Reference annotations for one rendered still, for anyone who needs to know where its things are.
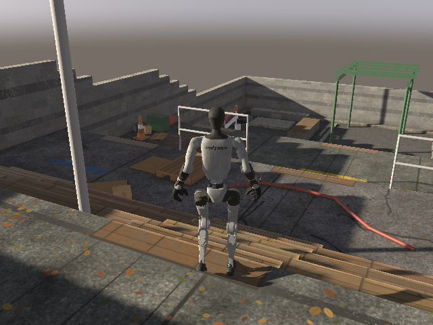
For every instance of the right robot foot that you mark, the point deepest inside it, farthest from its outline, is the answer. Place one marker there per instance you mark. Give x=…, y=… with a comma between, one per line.
x=230, y=270

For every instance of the robot right thigh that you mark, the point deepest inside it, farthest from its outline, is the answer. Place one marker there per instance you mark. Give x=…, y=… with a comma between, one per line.
x=233, y=204

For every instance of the left robot hand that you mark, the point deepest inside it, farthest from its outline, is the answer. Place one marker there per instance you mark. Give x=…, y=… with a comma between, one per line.
x=181, y=192

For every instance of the robot left upper arm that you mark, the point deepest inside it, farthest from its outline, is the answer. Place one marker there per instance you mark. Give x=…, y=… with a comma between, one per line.
x=191, y=154

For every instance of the right robot hand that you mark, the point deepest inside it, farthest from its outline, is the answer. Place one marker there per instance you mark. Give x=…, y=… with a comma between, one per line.
x=252, y=191

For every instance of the left robot forearm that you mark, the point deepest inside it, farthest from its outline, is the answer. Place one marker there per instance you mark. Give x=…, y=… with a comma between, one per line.
x=181, y=178

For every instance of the robot right upper arm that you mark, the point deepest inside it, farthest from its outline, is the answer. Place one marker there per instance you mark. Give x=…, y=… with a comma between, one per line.
x=241, y=153

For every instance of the right robot forearm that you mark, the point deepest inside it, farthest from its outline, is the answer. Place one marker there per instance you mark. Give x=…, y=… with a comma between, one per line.
x=252, y=178

